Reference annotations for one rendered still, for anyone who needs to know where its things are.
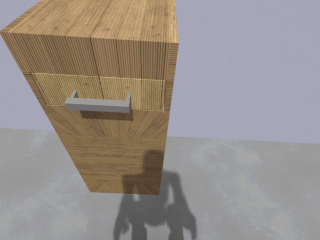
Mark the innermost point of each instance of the drawer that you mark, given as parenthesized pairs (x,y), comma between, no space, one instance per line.
(146,93)

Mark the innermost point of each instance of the cabinet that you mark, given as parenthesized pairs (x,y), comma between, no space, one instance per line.
(114,152)

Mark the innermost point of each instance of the handle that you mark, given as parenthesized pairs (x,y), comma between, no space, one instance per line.
(99,105)

